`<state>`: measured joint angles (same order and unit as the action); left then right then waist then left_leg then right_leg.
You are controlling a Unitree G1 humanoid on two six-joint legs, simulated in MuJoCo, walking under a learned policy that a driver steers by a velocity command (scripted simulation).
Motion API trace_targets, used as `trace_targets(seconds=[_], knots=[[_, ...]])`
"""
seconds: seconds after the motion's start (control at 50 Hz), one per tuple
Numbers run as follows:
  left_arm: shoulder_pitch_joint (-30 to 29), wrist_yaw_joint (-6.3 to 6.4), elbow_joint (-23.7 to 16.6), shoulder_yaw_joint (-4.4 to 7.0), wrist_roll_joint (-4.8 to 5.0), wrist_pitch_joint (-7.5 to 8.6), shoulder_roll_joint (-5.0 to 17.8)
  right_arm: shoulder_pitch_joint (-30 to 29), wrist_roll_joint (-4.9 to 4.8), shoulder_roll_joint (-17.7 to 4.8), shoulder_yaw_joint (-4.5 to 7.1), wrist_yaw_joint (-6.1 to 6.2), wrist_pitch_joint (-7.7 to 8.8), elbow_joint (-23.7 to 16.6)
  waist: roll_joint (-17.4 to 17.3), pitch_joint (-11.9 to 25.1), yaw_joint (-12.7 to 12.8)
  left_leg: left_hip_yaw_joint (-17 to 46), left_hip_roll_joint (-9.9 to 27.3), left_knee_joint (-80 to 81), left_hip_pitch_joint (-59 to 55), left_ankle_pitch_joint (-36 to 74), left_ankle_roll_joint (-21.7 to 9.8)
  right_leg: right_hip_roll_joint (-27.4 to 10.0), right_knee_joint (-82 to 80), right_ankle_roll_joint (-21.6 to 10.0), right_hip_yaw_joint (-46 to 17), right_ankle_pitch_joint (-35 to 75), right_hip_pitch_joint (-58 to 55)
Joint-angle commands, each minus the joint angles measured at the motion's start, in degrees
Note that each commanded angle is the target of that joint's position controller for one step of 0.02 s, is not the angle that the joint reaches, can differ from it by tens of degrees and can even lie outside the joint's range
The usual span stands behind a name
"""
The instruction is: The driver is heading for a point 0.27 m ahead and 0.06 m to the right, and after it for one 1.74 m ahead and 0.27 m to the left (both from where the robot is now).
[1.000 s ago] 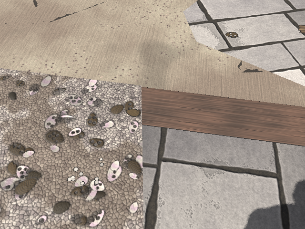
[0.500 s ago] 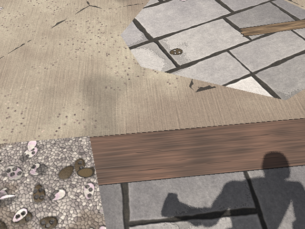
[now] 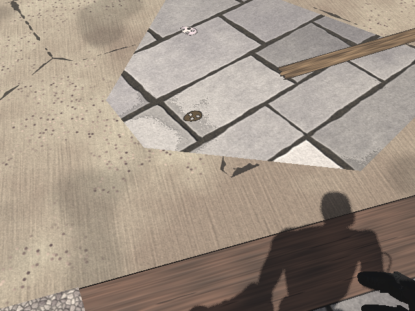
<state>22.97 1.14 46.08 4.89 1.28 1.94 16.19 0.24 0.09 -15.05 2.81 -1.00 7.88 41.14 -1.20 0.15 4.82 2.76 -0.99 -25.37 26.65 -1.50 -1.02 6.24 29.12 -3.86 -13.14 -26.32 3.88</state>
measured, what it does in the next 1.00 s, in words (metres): walks ahead: right foot, then left foot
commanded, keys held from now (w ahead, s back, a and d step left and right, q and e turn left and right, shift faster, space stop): w+e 0.34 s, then w+q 0.66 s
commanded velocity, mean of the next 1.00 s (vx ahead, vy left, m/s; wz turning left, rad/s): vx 0.50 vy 0.00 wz -0.07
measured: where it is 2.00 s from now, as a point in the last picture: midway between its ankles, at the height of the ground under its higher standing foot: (238, 182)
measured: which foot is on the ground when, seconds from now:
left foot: down 0.00-0.52, up 0.54-0.98, down 1.00-1.00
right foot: down 0.00-0.00, up 0.02-0.50, down 0.52-1.00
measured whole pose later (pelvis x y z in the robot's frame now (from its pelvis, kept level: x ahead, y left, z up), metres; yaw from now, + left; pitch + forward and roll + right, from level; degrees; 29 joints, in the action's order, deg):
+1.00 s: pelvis +0.51 -0.08 -0.01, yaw +0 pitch +1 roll -2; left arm 19.1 0.9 46.8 6.0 1.2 4.3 15.3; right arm 8.0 -0.5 -15.6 4.5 -3.2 0.9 42.3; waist -1.6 -0.6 2.3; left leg -2.7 3.0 -48.3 31.9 -7.2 -4.8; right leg -3.7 28.3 1.9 15.7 -27.2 -1.4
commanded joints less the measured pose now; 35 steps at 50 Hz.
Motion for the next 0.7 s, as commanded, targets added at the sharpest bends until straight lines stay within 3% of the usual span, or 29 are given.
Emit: trace_targets(seconds=[0.02,0.04,0.06,0.08,0.1,0.12,0.18,0.24,0.32,0.38,0.44,0.46,0.48,0.5,0.52,0.54,0.56,0.58,0.62,0.66,0.7], knots=[[3.5,-0.06,-6.3,-0.84,0.58,1.35,0.1,20.6,1.66,-16.5,5.36,0.92,0.42,0.1,-10.7,20.7,-8.9,29.7,22.5,1.1,-48.1,-8.8,-14.1,-0.2,33.5,1.1,2.2,5.6,29.2],[5.0,-0.07,-6.3,-0.69,1.12,1.58,4.1,20.8,0.01,-12.6,4.50,0.54,-0.19,0.4,-16.0,20.8,-8.6,43.1,26.9,5.9,-49.2,-21.4,-15.8,-3.2,43.3,1.8,2.3,-7.8,38.9],[0.1,-0.12,-6.3,0.59,1.20,1.22,8.7,17.7,-0.43,-8.0,3.26,0.71,-0.70,-0.7,-8.5,11.8,-9.7,35.3,24.3,7.2,-41.7,-25.2,-13.0,-6.1,47.0,2.2,2.2,-3.3,42.2],[-4.2,-0.08,-7.1,0.76,0.62,0.78,8.9,14.8,0.00,-6.6,2.70,0.81,-1.35,-1.2,-3.6,6.3,-9.4,26.8,21.6,8.1,-33.9,-20.9,-10.8,-8.1,46.9,2.6,4.6,1.2,41.4],[-6.5,-0.22,-8.1,0.88,0.03,0.65,8.0,12.5,0.32,-5.7,2.26,0.73,-1.69,-0.8,-2.4,1.9,-8.1,20.9,19.1,9.9,-26.7,-15.4,-10.0,-9.7,44.0,2.7,5.2,4.1,40.1],[-6.4,-0.47,-8.2,1.09,0.04,0.35,7.1,11.2,0.70,-4.7,1.84,0.74,-1.65,-0.6,-3.8,0.3,-6.5,16.1,17.0,11.5,-22.4,-11.7,-9.2,-11.4,41.6,2.6,5.4,6.0,37.7],[-6.1,-0.88,-9.1,0.63,0.47,-0.71,3.9,11.0,0.37,-5.7,2.40,0.49,-0.97,0.4,-5.0,-0.8,-5.3,7.7,15.6,15.3,-17.9,-4.9,-10.1,-12.9,37.7,3.1,7.3,8.9,35.4],[-9.0,-1.00,-10.8,0.31,0.08,-0.97,3.2,11.9,0.37,-7.9,3.27,0.65,-0.81,1.6,-2.8,-0.9,-5.5,2.6,16.5,16.3,-20.1,2.3,-10.9,-13.6,31.3,3.8,7.0,15.1,38.3],[-14.8,-2.41,-11.9,-0.39,0.14,-0.20,2.1,12.6,-0.06,-9.2,3.60,0.93,-1.64,2.7,-2.2,-2.1,-7.5,-5.8,14.7,16.0,-22.1,6.0,-8.7,-12.9,18.3,3.2,10.2,26.4,36.1],[-20.6,-3.21,-13.8,-1.28,-0.02,0.27,0.5,17.3,-0.91,-10.2,3.70,0.73,-2.41,4.8,-1.1,-4.1,-9.9,-7.2,15.5,16.0,-23.4,5.3,-8.8,-11.3,10.9,2.2,12.5,25.9,33.3],[-23.0,-3.73,-15.3,-1.01,-0.14,0.74,1.9,19.3,-2.38,-12.2,3.93,0.30,-3.71,6.7,-2.3,-5.6,-8.8,-4.9,17.9,13.3,-28.1,10.8,-9.4,-9.6,5.6,0.4,14.6,17.9,32.0],[-21.6,-3.80,-15.1,-0.54,-0.30,0.94,3.1,18.9,-2.60,-12.9,3.92,0.36,-4.09,7.0,-3.4,-4.5,-7.2,-4.6,18.1,10.6,-29.2,18.0,-8.9,-8.4,3.6,-0.4,15.4,15.7,28.6],[-16.9,-3.70,-13.7,0.44,-0.56,1.15,4.9,18.2,-2.84,-13.5,3.87,0.46,-4.43,7.4,-4.2,-1.4,-3.8,-5.5,17.0,4.7,-29.1,26.8,-7.8,-6.5,0.8,-1.4,16.7,16.3,20.8],[-7.6,-3.29,-10.7,1.96,-0.74,1.24,7.6,18.0,-2.85,-12.4,3.17,0.62,-4.59,7.8,-3.6,4.4,1.1,-7.8,14.3,-5.8,-25.0,30.3,-6.1,-5.0,-1.3,-2.8,18.0,21.3,6.3],[2.6,-2.27,-8.6,3.47,-1.49,1.02,12.2,18.1,-1.50,-9.1,1.73,0.64,-4.09,6.7,0.3,12.7,5.2,-8.7,11.3,-22.6,-11.9,14.6,-3.3,-14.6,1.8,-6.3,7.5,24.7,-12.6],[3.5,-1.70,-8.7,3.80,-2.13,1.10,17.4,24.5,-0.75,-1.6,-0.56,0.13,-2.93,5.0,14.5,21.0,0.2,-5.2,1.0,-43.4,8.7,-30.9,0.4,-31.3,-3.5,-15.5,-20.7,18.8,-27.8],[4.3,-1.85,-9.0,2.62,-1.97,1.33,12.2,20.8,-2.60,-8.0,1.02,0.06,-2.00,5.9,9.5,23.2,3.9,4.2,1.6,-50.0,12.9,-33.3,0.4,-31.5,-8.4,-15.5,-25.2,15.6,-25.2],[1.3,-1.91,-8.0,1.64,-1.60,1.54,9.5,16.9,-3.78,-9.9,1.82,0.06,-1.93,4.1,9.5,13.3,2.8,3.1,4.2,-50.9,17.5,-29.6,0.1,-29.3,-9.0,-12.8,-14.7,18.1,-18.9],[-5.5,-2.28,-7.4,0.51,-1.31,2.10,5.3,14.8,-1.97,-8.9,2.06,0.58,-2.65,4.1,7.3,5.0,-1.2,1.8,8.1,-45.1,14.4,-21.2,0.4,-24.1,-12.2,-9.3,-2.6,21.8,-5.2],[-8.9,-2.55,-7.0,0.21,-1.90,3.32,3.2,18.2,-2.18,-6.9,2.20,0.63,-4.68,5.3,7.7,3.0,-4.5,2.4,9.4,-43.0,8.2,-16.0,0.6,-22.3,-16.8,-8.4,3.4,22.5,2.4],[-10.0,-2.30,-5.8,0.65,-2.11,4.27,3.8,18.1,-2.26,-4.9,2.05,0.80,-6.10,4.9,6.1,0.3,-5.8,2.8,9.6,-40.6,8.2,-13.2,1.0,-22.5,-19.9,-8.5,7.6,25.1,5.8]])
